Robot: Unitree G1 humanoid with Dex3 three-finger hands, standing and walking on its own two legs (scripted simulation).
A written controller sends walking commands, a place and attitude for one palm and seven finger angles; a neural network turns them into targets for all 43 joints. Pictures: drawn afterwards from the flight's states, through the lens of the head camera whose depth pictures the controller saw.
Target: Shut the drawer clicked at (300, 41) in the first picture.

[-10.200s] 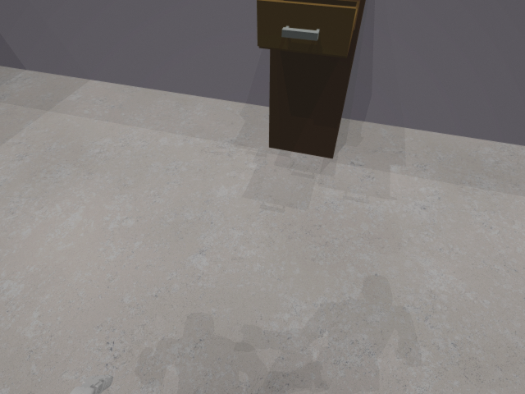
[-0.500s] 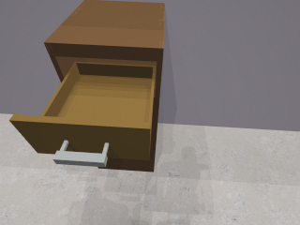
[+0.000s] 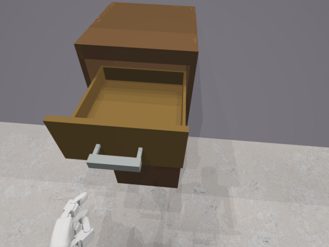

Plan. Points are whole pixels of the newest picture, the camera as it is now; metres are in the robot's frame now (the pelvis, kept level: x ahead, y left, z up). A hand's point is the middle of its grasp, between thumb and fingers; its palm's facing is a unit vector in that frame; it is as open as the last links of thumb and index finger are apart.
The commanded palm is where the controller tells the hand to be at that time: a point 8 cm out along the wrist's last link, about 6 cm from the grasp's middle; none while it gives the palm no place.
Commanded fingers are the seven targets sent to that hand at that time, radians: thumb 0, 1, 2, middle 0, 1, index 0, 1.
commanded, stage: raise the hand and make a fist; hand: left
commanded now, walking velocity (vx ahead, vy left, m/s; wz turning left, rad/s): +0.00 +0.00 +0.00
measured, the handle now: (116, 156) +0.33 +0.14 +0.05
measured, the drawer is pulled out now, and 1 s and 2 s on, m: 0.29 0.29 0.29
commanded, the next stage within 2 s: bring the fist close to the handle in 1.74 s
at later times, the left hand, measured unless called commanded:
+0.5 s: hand (113, 228) +0.16 +0.12 +0.02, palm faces -0.09 -0.99 -0.05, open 4.7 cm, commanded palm +0.13 +0.19 +0.04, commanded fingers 0.00 0.90 0.90 -0.88 -1.04 -0.88 -1.04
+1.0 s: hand (103, 211) +0.17 +0.13 +0.09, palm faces +0.00 -1.00 -0.09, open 3.1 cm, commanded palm +0.11 +0.18 +0.11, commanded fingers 0.00 0.90 0.90 -1.38 -1.58 -1.38 -1.58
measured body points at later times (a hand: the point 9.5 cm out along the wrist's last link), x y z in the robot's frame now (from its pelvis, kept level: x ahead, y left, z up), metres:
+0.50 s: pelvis -0.02 -0.03 -0.06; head +0.00 -0.03 +0.39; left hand +0.16 +0.17 +0.03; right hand +0.19 -0.23 -0.11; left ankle +0.06 +0.06 -0.73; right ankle +0.00 -0.13 -0.73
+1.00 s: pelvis +0.04 -0.03 -0.03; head +0.04 -0.05 +0.42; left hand +0.17 +0.18 +0.10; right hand +0.26 -0.26 -0.07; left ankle +0.06 +0.06 -0.73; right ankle +0.00 -0.13 -0.73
